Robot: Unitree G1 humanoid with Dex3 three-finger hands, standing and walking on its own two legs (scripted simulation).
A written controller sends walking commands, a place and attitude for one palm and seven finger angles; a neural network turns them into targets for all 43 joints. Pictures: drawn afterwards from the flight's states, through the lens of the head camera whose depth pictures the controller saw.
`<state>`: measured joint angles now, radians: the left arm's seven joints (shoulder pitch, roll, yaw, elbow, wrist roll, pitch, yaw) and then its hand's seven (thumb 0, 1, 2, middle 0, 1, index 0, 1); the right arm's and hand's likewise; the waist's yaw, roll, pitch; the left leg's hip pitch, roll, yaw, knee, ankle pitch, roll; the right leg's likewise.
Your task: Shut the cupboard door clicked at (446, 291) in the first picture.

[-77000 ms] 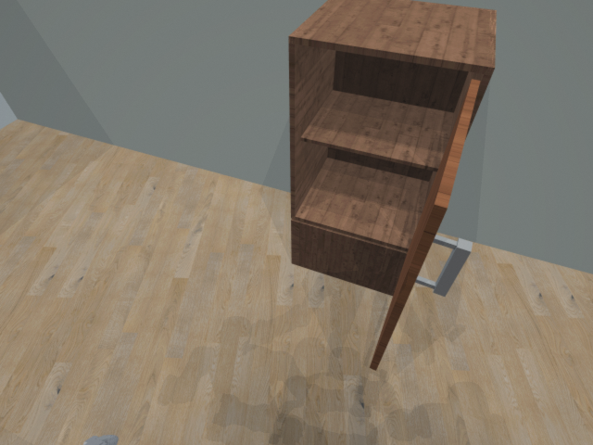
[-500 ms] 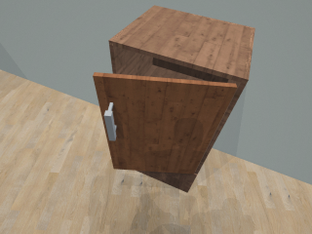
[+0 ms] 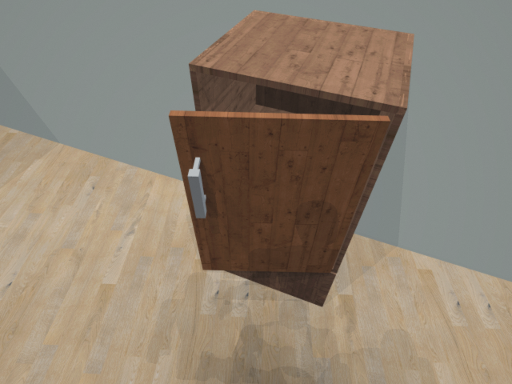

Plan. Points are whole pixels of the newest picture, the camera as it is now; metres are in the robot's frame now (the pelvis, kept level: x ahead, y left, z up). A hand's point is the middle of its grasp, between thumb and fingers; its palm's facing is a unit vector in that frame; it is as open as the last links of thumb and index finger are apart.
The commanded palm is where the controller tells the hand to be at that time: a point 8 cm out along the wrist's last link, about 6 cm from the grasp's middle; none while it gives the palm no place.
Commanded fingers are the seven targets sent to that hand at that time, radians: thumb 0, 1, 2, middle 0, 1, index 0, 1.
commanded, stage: come to a stop and stand still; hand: left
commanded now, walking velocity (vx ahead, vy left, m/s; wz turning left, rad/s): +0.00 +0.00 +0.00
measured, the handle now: (199, 188) +0.51 +0.16 -0.03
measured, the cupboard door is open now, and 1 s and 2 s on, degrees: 20 20 20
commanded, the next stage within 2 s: look again from close up in 0.28 s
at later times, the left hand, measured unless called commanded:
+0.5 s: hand out of the picture -0.06 +0.17 -0.17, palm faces +0.02 -0.99 -0.17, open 7.4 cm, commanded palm none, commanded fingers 0.00 0.90 0.90 -0.20 -0.30 -0.20 -0.30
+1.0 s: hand out of the picture -0.05 +0.16 -0.16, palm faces +0.03 -0.99 -0.16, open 7.4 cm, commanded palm none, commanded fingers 0.00 0.90 0.90 -0.20 -0.30 -0.20 -0.30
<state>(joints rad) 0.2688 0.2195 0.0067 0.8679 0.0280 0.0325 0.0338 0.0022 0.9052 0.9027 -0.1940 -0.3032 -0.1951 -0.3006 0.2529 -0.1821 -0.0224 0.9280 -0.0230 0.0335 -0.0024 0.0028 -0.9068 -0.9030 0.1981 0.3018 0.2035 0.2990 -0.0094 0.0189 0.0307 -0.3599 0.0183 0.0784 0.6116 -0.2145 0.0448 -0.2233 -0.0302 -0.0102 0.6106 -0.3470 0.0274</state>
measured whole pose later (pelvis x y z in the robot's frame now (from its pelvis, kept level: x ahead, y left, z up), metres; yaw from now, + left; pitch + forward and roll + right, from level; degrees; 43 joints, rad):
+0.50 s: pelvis -0.02 +0.01 +0.01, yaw +0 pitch -2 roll -1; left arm 0.40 0.14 0.00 1.04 0.03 0.01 0.04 0.00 0.90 0.90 -0.20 -0.30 -0.20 -0.30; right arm 0.28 -0.15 -0.03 1.07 -0.01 0.03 -0.01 0.01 -0.91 -0.90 0.20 0.30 0.20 0.30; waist 0.00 0.00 0.04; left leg -0.34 0.01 0.08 0.49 -0.12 0.05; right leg -0.22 -0.04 -0.01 0.51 -0.26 0.04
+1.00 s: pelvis -0.01 +0.00 +0.01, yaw +0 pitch -2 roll -1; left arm 0.39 0.11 0.00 1.08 0.03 0.00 0.04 0.00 0.90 0.90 -0.19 -0.30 -0.20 -0.30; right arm 0.29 -0.13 -0.03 1.12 -0.01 0.03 -0.01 0.00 -0.91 -0.90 0.20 0.30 0.20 0.30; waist 0.00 0.00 0.02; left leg -0.31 0.00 0.08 0.44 -0.10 0.04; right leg -0.20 -0.04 0.00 0.48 -0.25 0.03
